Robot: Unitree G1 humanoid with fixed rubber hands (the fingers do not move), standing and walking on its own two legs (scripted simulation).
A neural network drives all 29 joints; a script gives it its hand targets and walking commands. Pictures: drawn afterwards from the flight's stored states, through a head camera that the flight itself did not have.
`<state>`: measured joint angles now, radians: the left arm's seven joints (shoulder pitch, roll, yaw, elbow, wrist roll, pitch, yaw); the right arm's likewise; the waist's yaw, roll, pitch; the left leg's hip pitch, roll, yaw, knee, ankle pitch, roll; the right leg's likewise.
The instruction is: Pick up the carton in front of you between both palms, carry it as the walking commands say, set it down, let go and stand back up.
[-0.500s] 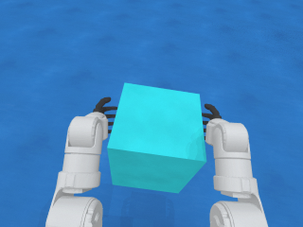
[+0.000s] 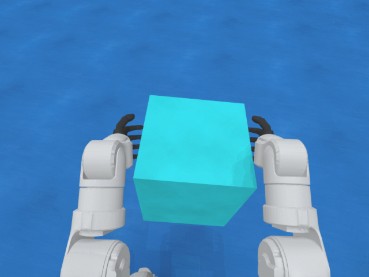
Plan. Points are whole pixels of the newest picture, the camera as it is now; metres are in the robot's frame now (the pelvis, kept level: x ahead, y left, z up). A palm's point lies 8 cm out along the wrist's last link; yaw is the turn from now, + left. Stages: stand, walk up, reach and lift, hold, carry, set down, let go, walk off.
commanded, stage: carry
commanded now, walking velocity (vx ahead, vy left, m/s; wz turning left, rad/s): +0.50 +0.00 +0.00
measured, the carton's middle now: (190, 166) +0.38 +0.00 +0.02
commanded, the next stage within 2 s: none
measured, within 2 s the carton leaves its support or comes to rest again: neither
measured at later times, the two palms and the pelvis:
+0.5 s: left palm (146, 80) +0.62 +0.13 +0.09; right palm (250, 84) +0.61 -0.16 +0.09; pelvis +0.33 -0.01 -0.01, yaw -2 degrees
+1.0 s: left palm (157, 30) +0.91 +0.13 +0.09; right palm (237, 31) +0.91 -0.16 +0.09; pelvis +0.63 -0.01 -0.01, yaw -1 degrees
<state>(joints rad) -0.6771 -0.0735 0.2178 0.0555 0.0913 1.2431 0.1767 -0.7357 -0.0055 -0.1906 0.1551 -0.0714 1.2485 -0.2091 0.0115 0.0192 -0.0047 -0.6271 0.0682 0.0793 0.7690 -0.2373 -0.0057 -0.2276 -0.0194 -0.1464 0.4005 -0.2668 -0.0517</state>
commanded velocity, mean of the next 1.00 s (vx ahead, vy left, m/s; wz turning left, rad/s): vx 0.50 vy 0.00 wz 0.00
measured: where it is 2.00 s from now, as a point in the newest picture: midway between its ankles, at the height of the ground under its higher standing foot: (195, 128)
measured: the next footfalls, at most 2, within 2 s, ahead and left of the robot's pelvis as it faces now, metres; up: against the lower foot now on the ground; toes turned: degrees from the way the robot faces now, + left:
left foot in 0.12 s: +0.24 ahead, +0.11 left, +0.00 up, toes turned +8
right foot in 0.54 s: +0.52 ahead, -0.12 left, +0.00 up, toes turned -12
